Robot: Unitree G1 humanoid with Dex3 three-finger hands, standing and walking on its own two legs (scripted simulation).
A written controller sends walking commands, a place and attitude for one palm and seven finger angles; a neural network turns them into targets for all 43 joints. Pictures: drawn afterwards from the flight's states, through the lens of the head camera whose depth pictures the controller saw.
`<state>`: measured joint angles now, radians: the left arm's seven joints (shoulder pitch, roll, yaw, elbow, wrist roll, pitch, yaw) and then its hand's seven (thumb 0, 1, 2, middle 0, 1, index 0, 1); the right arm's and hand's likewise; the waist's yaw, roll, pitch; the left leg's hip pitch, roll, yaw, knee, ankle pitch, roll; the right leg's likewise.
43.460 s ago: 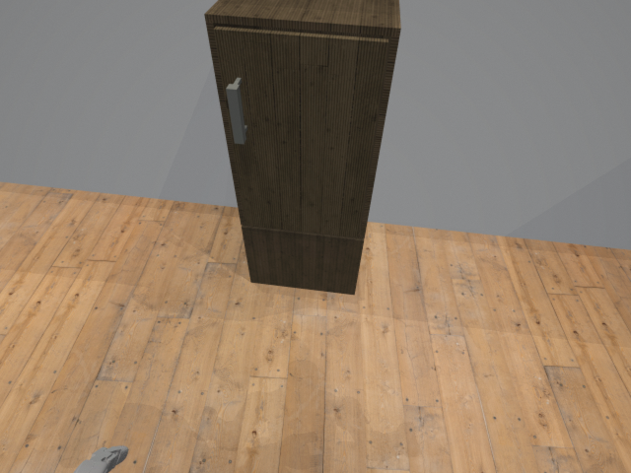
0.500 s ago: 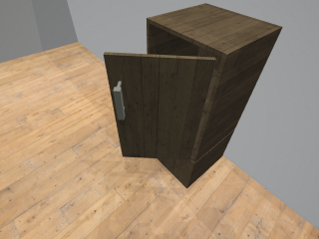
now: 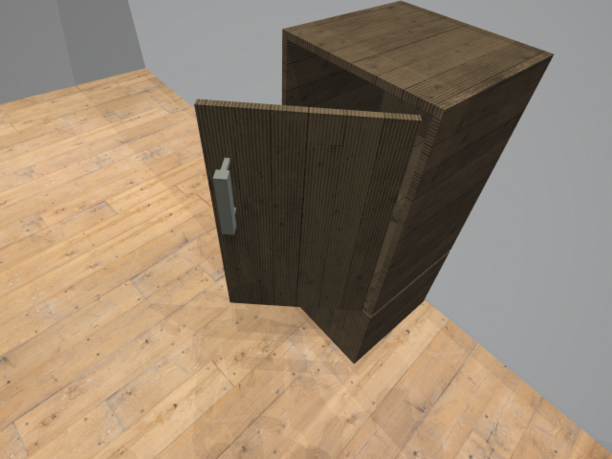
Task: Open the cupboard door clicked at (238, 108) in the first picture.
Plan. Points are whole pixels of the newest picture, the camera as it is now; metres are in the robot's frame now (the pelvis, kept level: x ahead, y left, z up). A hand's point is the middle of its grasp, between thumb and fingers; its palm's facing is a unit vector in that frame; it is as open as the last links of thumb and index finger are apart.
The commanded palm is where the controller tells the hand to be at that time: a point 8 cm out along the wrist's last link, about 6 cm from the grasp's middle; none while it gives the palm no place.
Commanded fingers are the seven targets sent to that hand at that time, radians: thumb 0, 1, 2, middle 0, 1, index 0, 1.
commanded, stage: come to a stop and stand still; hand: left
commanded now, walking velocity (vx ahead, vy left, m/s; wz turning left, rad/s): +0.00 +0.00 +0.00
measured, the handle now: (227, 196) +0.56 +0.18 +0.00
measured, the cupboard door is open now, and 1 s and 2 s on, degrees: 47 47 47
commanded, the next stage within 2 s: look again from close up in 0.74 s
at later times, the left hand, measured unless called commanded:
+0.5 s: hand out of the picture -0.05 +0.17 -0.19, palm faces +0.05 -0.98 -0.17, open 7.4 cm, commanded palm none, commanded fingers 0.00 0.90 0.90 -0.20 -0.30 -0.20 -0.30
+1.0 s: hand out of the picture -0.08 +0.14 -0.19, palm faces +0.06 -0.99 -0.13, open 7.4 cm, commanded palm none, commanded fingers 0.00 0.90 0.90 -0.20 -0.30 -0.20 -0.30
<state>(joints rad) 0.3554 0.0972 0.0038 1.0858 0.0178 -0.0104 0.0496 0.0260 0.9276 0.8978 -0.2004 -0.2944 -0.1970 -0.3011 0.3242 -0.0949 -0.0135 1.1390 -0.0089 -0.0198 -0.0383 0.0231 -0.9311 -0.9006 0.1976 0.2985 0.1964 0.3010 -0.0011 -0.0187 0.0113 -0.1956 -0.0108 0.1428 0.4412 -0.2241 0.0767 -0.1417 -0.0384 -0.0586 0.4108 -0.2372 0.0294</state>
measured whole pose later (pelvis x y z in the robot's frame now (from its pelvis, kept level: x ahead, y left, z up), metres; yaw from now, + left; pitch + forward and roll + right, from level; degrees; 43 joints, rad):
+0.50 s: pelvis -0.03 +0.01 -0.01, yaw +2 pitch -2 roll -1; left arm 0.36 0.14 -0.01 1.07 0.03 0.00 0.04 0.01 0.91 0.90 -0.20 -0.29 -0.20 -0.30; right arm 0.31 -0.15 -0.01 1.06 -0.02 0.00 -0.01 0.01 -0.91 -0.90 0.20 0.30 0.19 0.30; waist 0.00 0.00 0.00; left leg -0.27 -0.03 0.13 0.51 -0.21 0.10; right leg -0.22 -0.06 -0.07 0.51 -0.25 0.02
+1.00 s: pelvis -0.05 -0.01 +0.00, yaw +1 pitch -2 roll -1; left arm 0.39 0.13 -0.01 1.07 0.03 -0.01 0.04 0.01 0.91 0.90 -0.20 -0.29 -0.20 -0.30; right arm 0.31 -0.13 -0.01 1.09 -0.01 0.00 -0.01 0.01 -0.91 -0.90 0.20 0.30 0.19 0.30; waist 0.00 -0.03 0.00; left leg -0.28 -0.01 0.12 0.46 -0.16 0.07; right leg -0.23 -0.04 -0.08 0.45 -0.20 0.01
